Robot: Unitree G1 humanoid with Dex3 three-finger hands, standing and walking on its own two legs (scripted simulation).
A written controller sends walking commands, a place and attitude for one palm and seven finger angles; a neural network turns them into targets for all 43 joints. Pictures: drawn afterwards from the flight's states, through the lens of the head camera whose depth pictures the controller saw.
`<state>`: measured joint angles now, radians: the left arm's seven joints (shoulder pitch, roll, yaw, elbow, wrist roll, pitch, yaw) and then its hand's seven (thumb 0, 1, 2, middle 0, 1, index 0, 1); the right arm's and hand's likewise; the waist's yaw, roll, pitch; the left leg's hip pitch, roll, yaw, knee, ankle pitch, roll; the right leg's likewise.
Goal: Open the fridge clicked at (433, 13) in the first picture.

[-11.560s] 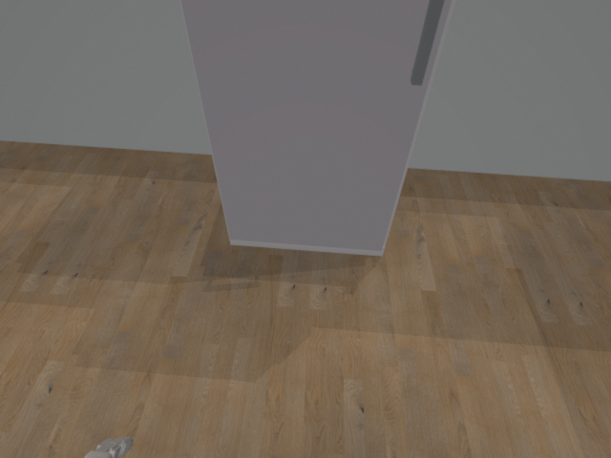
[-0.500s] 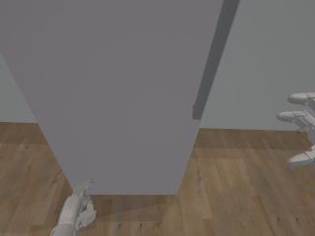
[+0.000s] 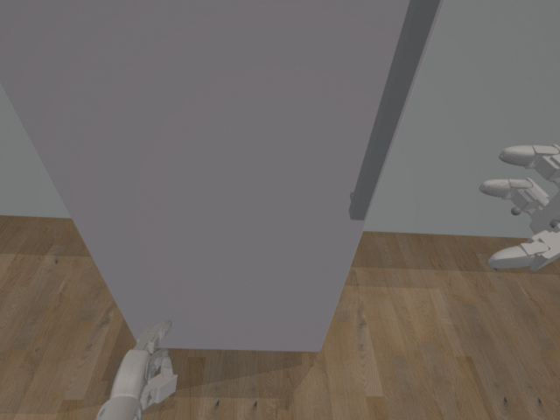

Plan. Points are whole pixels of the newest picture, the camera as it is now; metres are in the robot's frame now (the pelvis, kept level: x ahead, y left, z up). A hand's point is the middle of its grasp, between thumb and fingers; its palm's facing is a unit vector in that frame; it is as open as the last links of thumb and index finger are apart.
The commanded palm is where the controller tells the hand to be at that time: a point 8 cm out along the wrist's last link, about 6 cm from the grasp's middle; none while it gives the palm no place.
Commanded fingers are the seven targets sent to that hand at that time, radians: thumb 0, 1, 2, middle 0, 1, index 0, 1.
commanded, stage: move the hooked fingers beside the handle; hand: right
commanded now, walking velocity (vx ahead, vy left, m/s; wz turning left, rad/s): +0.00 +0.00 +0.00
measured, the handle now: (379, 124) +0.49 -0.13 +0.22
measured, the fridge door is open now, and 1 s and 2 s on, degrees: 0 0 0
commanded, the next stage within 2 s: none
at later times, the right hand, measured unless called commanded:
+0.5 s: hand (476, 193) +0.34 -0.23 +0.21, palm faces +0.05 +1.00 -0.05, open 14.0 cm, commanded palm +0.32 -0.27 +0.22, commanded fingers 0.00 0.50 -0.30 0.30 1.20 0.30 1.20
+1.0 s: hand (441, 161) +0.39 -0.19 +0.22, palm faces +0.00 +1.00 -0.01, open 14.0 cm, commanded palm +0.37 -0.24 +0.21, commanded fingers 0.00 0.50 -0.30 0.30 1.20 0.30 1.20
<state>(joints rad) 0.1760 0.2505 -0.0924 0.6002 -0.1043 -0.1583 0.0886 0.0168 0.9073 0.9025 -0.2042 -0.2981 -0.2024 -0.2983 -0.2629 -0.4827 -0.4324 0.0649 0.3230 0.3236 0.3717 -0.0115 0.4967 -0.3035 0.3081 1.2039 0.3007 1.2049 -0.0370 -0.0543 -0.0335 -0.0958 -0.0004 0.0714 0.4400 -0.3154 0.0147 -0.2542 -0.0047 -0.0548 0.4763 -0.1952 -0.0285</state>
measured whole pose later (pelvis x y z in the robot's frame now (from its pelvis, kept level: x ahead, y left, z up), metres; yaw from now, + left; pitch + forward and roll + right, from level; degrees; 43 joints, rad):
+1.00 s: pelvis -0.01 +0.01 +0.00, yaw +1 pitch -1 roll +0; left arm 0.25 0.28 -0.06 0.67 -0.10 -0.08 0.09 0.02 0.91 0.90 -0.20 -0.30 -0.20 -0.30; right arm -0.63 -0.43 -0.30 0.50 0.24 0.22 0.25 -0.01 0.50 -0.30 0.30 1.20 0.30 1.20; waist 0.01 -0.04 -0.04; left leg -0.12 -0.02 0.06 0.43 -0.29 0.03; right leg -0.27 -0.02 -0.06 0.45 -0.17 -0.02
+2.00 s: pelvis -0.01 +0.00 +0.00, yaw +0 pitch +0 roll +1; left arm 0.24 0.26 -0.06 0.65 -0.09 -0.05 0.10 0.01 0.91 0.90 -0.20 -0.30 -0.20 -0.30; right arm -0.69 -0.41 -0.28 0.55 0.22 0.20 0.20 -0.01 0.50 -0.30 0.30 1.20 0.30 1.20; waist 0.01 -0.03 -0.03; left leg -0.13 -0.02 0.07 0.42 -0.29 0.02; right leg -0.29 -0.02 -0.05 0.46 -0.17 -0.02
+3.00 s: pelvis +0.00 +0.01 +0.00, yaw +1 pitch +0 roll +0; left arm 0.25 0.26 -0.05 0.65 -0.09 -0.03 0.09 0.01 0.91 0.90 -0.20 -0.30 -0.20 -0.30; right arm -0.68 -0.40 -0.28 0.57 0.22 0.18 0.20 -0.01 0.50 -0.30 0.30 1.20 0.30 1.20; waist 0.02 -0.04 -0.04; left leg -0.14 -0.02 0.06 0.43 -0.30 0.03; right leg -0.28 -0.02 -0.06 0.46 -0.17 -0.02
